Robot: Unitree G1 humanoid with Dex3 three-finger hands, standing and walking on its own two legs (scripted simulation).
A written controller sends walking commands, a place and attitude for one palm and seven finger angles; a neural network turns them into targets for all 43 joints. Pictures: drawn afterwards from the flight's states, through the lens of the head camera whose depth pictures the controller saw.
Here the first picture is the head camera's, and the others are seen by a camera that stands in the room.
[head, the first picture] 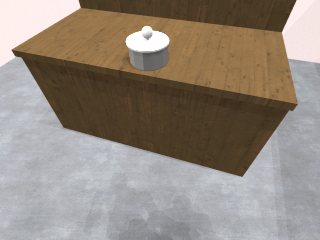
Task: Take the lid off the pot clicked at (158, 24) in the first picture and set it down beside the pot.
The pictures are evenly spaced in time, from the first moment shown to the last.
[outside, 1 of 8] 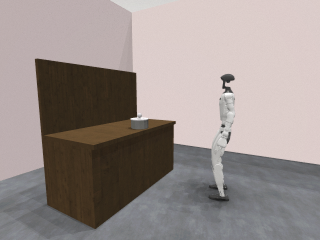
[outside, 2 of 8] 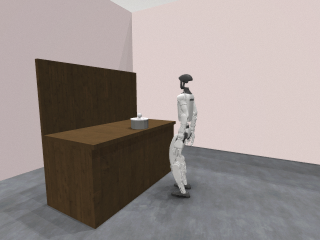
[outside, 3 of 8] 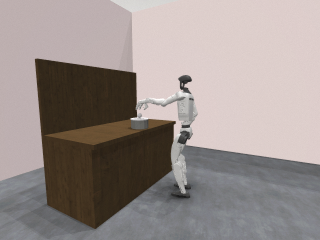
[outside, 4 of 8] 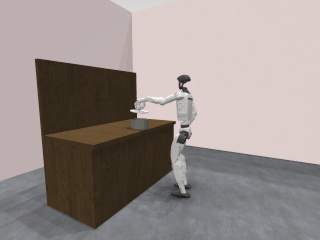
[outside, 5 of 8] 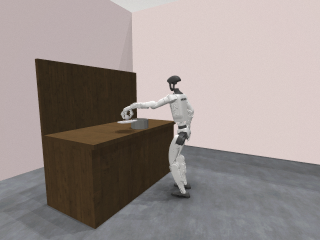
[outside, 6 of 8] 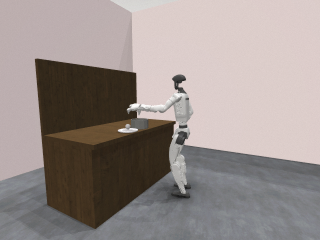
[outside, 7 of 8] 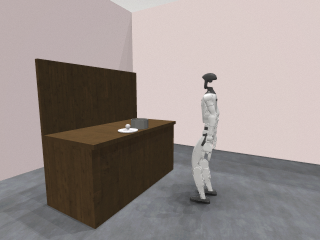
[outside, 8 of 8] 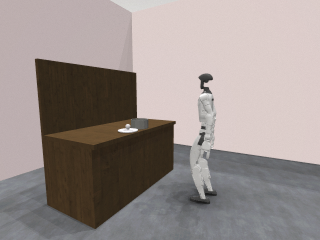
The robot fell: no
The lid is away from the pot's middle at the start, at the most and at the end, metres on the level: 0.00 0.25 0.23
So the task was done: yes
